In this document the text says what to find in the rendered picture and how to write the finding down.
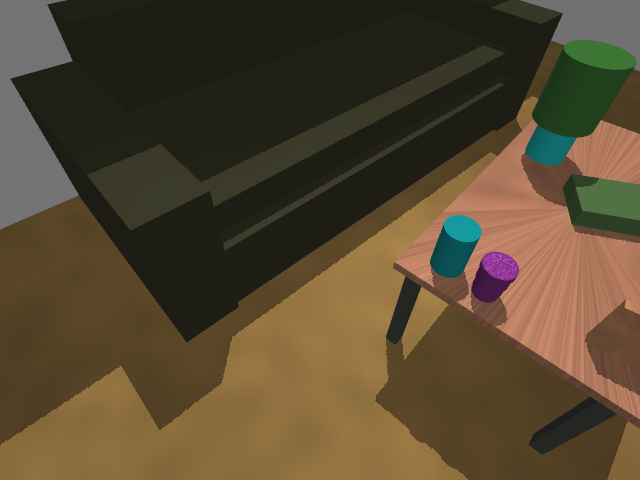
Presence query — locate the coffee table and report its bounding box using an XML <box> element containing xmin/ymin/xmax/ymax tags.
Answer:
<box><xmin>386</xmin><ymin>119</ymin><xmax>640</xmax><ymax>455</ymax></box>

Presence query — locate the sofa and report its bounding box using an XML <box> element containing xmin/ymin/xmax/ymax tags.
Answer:
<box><xmin>11</xmin><ymin>0</ymin><xmax>563</xmax><ymax>342</ymax></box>

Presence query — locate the potted plant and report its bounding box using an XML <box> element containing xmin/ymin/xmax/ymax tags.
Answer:
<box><xmin>525</xmin><ymin>40</ymin><xmax>637</xmax><ymax>165</ymax></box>

